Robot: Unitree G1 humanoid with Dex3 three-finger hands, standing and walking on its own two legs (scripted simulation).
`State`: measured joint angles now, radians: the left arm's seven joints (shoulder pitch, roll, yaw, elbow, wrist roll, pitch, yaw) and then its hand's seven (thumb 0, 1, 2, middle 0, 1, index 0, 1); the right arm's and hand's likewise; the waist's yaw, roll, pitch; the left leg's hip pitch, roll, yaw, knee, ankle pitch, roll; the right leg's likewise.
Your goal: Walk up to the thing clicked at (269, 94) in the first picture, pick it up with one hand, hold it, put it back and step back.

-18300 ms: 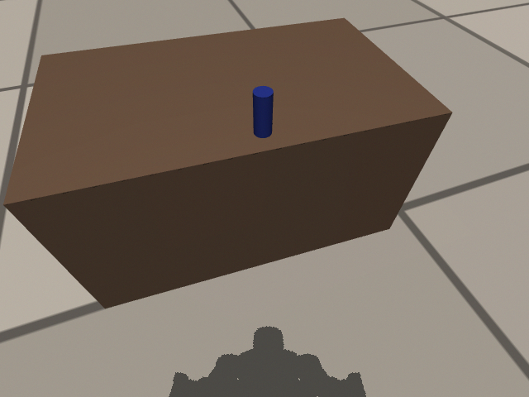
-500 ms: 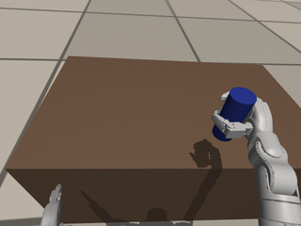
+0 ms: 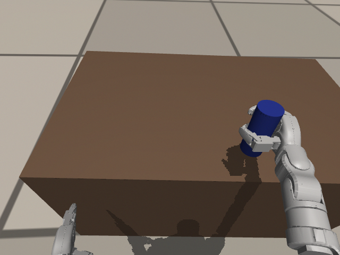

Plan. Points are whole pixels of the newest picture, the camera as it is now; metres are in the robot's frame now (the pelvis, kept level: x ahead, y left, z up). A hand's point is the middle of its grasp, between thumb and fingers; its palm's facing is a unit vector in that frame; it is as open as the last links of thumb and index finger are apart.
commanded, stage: crouch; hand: right
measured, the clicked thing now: (259, 130) +0.37 -0.17 +0.12
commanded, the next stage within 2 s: lower in 0.58 s
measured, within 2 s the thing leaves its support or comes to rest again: rests again in 1.68 s
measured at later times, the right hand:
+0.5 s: hand (249, 128) +0.42 -0.18 +0.07, palm faces +0.09 +1.00 +0.00, open 7.8 cm
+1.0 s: hand (242, 139) +0.43 -0.18 +0.01, palm faces +0.09 +1.00 +0.01, open 7.8 cm
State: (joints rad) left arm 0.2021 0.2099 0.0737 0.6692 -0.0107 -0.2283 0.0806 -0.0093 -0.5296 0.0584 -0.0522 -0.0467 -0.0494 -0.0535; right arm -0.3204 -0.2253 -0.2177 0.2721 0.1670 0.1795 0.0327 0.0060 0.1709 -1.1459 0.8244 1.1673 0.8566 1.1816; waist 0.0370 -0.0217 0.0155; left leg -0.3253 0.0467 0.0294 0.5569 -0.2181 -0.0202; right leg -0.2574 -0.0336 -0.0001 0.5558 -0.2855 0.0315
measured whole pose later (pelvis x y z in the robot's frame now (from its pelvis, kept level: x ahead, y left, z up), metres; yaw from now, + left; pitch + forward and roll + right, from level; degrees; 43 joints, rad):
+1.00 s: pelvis +0.00 -0.01 -0.03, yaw +1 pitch +11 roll +1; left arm 0.27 0.20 0.05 0.39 0.02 -0.15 0.05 -0.01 -0.54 0.07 -0.06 -0.05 -0.05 -0.06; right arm -0.53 -0.30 -0.31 0.90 0.11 -0.35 0.07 0.01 0.17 -1.16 0.82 1.18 0.85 1.19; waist 0.13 0.03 -0.06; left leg -0.68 0.04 0.00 0.77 -0.29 -0.03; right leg -0.62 -0.05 -0.01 0.83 -0.40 0.02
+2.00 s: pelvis -0.01 -0.01 -0.08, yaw +1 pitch +18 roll +1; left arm 0.39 0.23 0.06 0.07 0.04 -0.08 0.02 -0.01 -0.53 0.05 -0.06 -0.04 -0.06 -0.05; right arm -0.59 -0.32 -0.38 0.95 0.07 -0.46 0.07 0.00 0.18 -1.16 0.83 1.17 0.86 1.18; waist 0.17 0.03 -0.11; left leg -0.98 0.03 0.01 1.05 -0.39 -0.03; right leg -0.93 -0.05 0.01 1.12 -0.51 0.02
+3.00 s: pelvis +0.00 -0.02 -0.05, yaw +1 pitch +13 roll +2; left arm 0.38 0.24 0.05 0.20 -0.02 -0.03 0.05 -0.01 -0.51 0.04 -0.06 -0.04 -0.06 -0.05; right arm -0.66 -0.47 -0.41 0.90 0.11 -0.26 0.17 -0.01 0.59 -0.05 0.06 0.07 0.06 0.07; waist 0.12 0.00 -0.12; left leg -0.77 0.04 0.02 0.90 -0.35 -0.04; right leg -0.74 -0.04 0.01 0.97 -0.47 0.01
